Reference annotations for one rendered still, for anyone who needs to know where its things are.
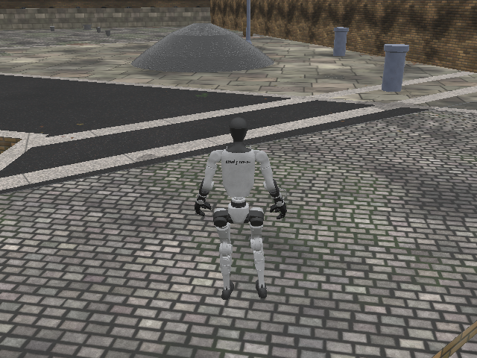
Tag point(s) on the right robot upper arm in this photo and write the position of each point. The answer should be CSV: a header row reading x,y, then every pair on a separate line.
x,y
266,170

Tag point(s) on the right robot forearm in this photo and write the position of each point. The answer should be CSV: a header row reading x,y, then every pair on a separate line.
x,y
276,195

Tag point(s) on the left robot hand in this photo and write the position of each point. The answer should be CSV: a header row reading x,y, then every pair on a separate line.
x,y
205,205

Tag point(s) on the right robot thigh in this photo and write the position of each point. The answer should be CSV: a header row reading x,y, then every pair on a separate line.
x,y
256,218

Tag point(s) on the robot torso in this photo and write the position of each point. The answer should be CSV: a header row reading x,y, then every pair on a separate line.
x,y
238,179

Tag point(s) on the right robot hand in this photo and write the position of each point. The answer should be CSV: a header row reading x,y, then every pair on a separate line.
x,y
282,209

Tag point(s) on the left robot forearm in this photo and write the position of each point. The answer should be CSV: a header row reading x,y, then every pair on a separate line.
x,y
202,195

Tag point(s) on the left robot upper arm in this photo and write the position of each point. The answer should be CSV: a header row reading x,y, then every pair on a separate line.
x,y
211,167

